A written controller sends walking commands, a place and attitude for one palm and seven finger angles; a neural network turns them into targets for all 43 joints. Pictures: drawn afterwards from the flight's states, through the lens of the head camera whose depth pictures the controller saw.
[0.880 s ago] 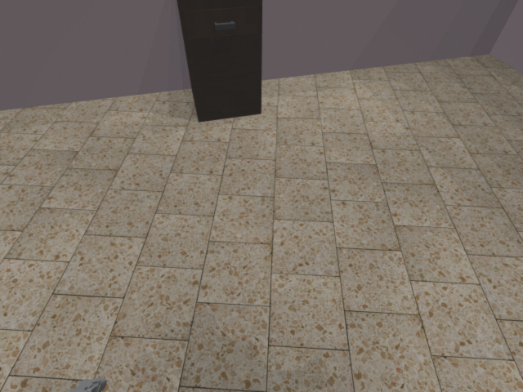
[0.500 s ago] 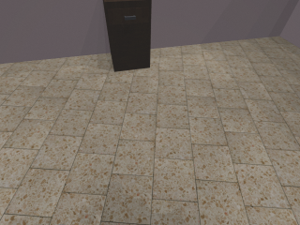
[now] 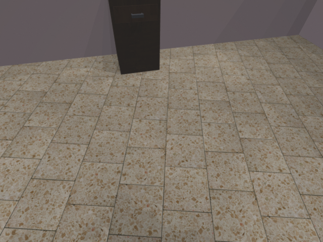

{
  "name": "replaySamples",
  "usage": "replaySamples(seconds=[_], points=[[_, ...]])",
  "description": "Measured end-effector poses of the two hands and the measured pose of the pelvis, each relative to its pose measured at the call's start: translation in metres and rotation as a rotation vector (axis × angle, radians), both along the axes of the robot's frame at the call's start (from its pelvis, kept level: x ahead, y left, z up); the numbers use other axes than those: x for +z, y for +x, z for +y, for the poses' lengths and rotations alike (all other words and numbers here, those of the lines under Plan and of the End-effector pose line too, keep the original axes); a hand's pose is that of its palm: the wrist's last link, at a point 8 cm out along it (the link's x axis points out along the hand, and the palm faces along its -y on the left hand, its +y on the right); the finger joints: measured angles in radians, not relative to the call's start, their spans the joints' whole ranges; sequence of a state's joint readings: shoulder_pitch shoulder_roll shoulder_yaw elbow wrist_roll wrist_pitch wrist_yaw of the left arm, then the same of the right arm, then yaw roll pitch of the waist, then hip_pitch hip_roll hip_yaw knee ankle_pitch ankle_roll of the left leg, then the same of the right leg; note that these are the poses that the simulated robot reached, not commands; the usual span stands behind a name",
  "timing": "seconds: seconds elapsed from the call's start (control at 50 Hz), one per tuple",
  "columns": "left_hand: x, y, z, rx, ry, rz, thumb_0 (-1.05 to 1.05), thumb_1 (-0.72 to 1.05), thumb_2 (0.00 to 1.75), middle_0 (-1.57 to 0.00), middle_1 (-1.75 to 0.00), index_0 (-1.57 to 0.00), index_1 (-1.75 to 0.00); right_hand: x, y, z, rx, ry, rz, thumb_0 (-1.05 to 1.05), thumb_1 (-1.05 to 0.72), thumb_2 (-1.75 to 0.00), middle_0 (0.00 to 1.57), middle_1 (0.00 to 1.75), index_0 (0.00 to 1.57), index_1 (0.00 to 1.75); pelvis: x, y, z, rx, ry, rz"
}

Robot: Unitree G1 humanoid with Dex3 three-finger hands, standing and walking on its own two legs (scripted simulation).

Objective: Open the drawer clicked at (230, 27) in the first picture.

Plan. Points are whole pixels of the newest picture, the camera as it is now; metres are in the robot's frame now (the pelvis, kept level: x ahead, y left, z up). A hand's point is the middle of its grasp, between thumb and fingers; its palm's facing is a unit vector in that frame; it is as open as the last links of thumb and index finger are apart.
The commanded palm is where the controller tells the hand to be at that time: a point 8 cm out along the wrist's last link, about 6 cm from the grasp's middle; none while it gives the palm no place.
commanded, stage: look at it before walking up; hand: left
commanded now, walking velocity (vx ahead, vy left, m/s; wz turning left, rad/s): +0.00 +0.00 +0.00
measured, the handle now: (137, 14) +1.90 +0.32 -0.17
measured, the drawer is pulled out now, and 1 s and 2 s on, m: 0.00 0.00 0.00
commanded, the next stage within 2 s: walk to a spot facing it in 0.56 s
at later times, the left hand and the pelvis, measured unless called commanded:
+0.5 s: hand out of the picture +0.08 +0.25 -0.16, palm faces -0.03 -0.94 -0.33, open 7.4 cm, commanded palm none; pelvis +0.01 +0.00 +0.00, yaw +0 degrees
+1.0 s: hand out of the picture +0.03 +0.20 -0.20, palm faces +0.01 -0.99 -0.16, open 7.4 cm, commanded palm none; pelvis +0.07 +0.02 -0.02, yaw -2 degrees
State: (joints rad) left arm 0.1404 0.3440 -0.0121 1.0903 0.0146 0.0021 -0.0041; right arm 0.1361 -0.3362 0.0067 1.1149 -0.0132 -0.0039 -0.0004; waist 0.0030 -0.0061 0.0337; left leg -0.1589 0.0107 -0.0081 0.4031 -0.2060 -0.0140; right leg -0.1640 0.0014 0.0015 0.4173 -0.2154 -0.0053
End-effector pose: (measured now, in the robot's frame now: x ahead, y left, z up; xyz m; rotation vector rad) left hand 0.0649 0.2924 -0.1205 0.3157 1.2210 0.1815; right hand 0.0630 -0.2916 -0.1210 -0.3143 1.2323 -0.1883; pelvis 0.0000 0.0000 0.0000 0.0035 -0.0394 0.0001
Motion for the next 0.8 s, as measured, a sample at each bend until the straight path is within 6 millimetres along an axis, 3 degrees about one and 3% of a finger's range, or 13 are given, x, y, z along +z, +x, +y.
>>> replaySamples(seconds=[0.42, 0.7, 0.8], points=[[0.0, 0.011, 0.001, -0.007, -0.005, -0.012, 0.01, 0.9, 0.9, -0.21, -0.3, -0.2, -0.3, 0.004, 0.019, 0.003, 0.008, -0.002, -0.027, 0.0, -0.9, -0.9, 0.2, 0.3, 0.21, 0.3, 0.001, 0.006, 0.002, -0.001, -0.001, 0.004], [0.001, 0.01, 0.003, 0.003, -0.002, 0.001, 0.01, 0.9, 0.9, -0.21, -0.3, -0.2, -0.3, 0.005, 0.024, 0.003, 0.017, -0.006, -0.021, 0.0, -0.9, -0.9, 0.2, 0.3, 0.21, 0.3, 0.002, 0.01, 0.003, 0.002, 0.0, 0.006], [-0.009, 0.001, -0.008, 0.016, -0.028, 0.039, 0.0, 0.9, 0.9, -0.21, -0.3, -0.2, -0.3, -0.005, 0.017, 0.015, 0.002, 0.024, 0.002, 0.0, -0.9, -0.9, 0.2, 0.3, 0.2, 0.3, -0.002, 0.02, 0.003, -0.014, -0.002, 0.012]])
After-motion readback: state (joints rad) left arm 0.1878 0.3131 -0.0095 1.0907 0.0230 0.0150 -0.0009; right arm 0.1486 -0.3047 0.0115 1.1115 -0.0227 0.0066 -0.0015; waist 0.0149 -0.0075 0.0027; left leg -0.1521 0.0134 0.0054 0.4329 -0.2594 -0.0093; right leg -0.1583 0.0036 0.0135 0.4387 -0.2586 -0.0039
